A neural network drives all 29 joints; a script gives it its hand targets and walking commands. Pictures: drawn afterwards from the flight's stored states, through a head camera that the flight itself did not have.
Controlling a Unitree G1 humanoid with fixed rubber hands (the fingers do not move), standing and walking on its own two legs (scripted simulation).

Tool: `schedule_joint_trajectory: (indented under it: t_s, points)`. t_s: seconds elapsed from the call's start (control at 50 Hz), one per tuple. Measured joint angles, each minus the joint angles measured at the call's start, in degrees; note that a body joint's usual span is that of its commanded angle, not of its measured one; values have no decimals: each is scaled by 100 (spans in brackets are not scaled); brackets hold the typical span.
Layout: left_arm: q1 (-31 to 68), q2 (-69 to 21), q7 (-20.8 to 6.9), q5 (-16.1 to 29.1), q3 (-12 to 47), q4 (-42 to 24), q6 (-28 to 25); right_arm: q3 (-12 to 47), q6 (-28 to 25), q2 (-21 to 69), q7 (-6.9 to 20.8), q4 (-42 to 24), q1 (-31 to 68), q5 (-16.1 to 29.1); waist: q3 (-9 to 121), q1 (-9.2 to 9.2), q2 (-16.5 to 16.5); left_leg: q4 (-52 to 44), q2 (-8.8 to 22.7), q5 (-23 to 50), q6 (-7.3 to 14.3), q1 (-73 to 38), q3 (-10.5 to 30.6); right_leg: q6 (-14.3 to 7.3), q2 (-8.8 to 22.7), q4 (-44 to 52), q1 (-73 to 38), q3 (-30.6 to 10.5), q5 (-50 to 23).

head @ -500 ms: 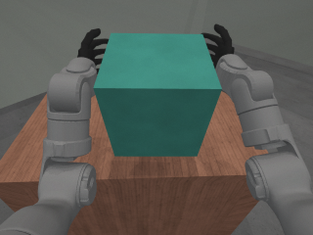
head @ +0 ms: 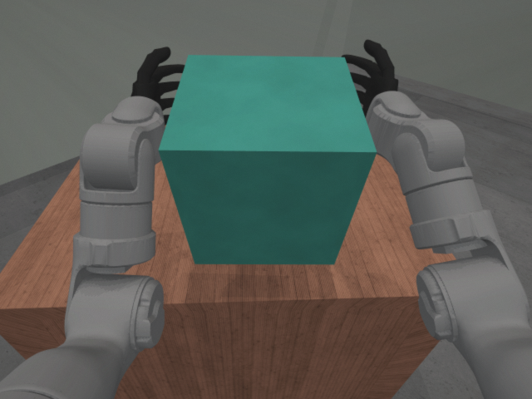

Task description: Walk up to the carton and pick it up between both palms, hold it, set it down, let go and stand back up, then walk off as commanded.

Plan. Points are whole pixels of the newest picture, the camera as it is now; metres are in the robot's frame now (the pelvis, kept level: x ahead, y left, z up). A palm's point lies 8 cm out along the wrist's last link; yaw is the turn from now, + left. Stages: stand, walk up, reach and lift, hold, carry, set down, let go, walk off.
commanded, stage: hold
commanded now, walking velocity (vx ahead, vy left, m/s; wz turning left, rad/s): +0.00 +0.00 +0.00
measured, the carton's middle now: (265, 166) +0.34 +0.02 +0.24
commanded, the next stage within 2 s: set down in 0.28 s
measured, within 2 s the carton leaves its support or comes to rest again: neither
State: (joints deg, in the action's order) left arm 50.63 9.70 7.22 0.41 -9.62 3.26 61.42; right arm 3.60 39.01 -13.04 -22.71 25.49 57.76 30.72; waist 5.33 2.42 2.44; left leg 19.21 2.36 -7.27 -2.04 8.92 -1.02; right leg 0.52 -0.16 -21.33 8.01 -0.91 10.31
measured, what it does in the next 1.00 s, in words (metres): stands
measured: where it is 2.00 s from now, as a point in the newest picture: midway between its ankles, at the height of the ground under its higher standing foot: outside the picture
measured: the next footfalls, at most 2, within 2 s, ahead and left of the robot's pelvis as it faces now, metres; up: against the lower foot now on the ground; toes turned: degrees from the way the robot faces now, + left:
none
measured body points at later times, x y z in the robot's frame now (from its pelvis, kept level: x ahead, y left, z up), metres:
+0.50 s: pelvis +0.00 +0.00 +0.00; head -0.06 +0.02 +0.45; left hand +0.39 +0.16 +0.30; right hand +0.40 -0.13 +0.30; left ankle +0.04 +0.14 -0.75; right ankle +0.02 -0.12 -0.75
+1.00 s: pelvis +0.02 +0.00 +0.00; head -0.05 +0.01 +0.45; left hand +0.40 +0.17 +0.29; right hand +0.42 -0.12 +0.29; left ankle +0.04 +0.14 -0.75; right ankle +0.02 -0.12 -0.75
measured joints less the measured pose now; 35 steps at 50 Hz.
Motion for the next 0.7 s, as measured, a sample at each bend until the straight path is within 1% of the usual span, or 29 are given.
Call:
schedule_joint_trajectory:
  t_s: [0.3,0.36,0.42,0.48,0.52,0.56,0.6,0.7]
  points:
    - [4,-24,-33,-37,-22,29,-48,0,-31,0,0,0,-13,0,-38,0,0,0,0,0,0,0,0,0,0,0,0,0,1]
    - [99,-342,-118,-235,-481,286,-378,-2,-280,48,-8,225,3,-5,-5,0,0,-2,0,0,0,-1,0,0,0,0,0,-1,2]
    - [274,-646,-275,-526,-949,606,-707,-3,-608,90,49,541,48,-92,-3,0,0,-2,-1,0,1,-4,0,-1,0,0,-2,-1,2]
    - [362,-848,-472,-889,-1228,818,-1024,-52,-935,172,239,838,59,-354,-27,-1,0,-24,-4,0,1,-56,0,-8,2,0,-44,-1,11]
    - [363,-978,-624,-1163,-1377,910,-1217,-176,-1128,280,399,1020,34,-610,-36,0,-1,-65,-13,-1,1,-134,0,-10,11,0,-104,0,34]
    - [335,-1088,-725,-1373,-1452,906,-1348,-268,-1291,346,526,1099,-25,-762,-33,0,-1,-118,-26,-1,1,-229,0,-12,23,1,-178,2,65]
    - [291,-1143,-827,-1518,-1454,850,-1421,-306,-1397,360,596,1100,-74,-790,-29,-1,0,-174,-31,-1,1,-344,1,-15,27,24,-278,4,89]
    - [257,-1157,-1149,-1794,-1532,839,-1598,-312,-1481,369,669,1121,9,-886,-31,-1,0,-243,-32,-28,1,-583,0,-16,29,54,-501,7,141]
